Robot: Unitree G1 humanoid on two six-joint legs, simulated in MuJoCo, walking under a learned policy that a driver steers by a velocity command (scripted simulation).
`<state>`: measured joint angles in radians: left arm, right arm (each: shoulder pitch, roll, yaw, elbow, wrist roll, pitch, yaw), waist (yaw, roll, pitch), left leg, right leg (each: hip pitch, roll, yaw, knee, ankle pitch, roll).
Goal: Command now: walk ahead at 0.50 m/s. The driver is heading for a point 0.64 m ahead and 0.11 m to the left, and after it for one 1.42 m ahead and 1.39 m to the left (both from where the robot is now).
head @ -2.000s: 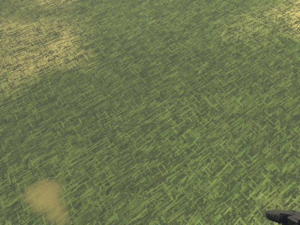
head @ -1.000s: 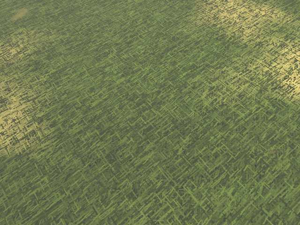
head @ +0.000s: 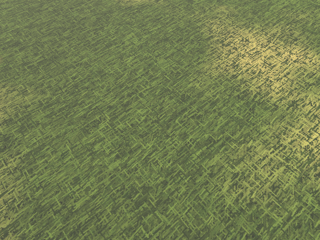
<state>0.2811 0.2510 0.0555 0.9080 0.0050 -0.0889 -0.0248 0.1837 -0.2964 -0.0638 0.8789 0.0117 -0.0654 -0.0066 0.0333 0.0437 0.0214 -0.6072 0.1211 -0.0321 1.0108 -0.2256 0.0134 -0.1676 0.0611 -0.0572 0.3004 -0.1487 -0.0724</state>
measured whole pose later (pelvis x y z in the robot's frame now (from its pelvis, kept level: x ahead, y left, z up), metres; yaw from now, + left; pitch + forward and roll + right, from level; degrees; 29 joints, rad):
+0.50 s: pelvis +0.28 +0.07 +0.00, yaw +0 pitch +1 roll +0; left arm 0.21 0.29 0.07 0.93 -0.02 -0.07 0.00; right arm 0.25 -0.25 -0.06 0.91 -0.01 -0.08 0.03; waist -0.02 -0.04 0.03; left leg -0.22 -0.05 0.06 0.36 -0.15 0.07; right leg -0.54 -0.10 0.02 1.08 -0.29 -0.03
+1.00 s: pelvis +0.56 +0.01 -0.01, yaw +5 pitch +1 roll +0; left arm 0.17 0.24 0.06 0.92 0.01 -0.10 -0.02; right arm 0.29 -0.28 -0.07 0.95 0.04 -0.06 -0.01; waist 0.00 0.04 0.03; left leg -0.47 0.07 -0.04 1.15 -0.34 0.04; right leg -0.28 0.00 -0.11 0.42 -0.16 -0.04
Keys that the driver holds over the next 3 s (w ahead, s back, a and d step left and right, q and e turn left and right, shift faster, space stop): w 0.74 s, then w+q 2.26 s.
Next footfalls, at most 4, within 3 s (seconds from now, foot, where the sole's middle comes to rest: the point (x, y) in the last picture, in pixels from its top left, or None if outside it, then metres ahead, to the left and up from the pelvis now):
0.30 left None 0.35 0.16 -0.78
0.84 right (197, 204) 0.65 -0.09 -0.78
1.38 left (136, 156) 0.90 0.20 -0.78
1.86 right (150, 104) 1.26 0.16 -0.78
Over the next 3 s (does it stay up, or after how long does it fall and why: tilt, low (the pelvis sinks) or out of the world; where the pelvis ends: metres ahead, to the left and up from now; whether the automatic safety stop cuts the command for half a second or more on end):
stays up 1.45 0.65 -0.01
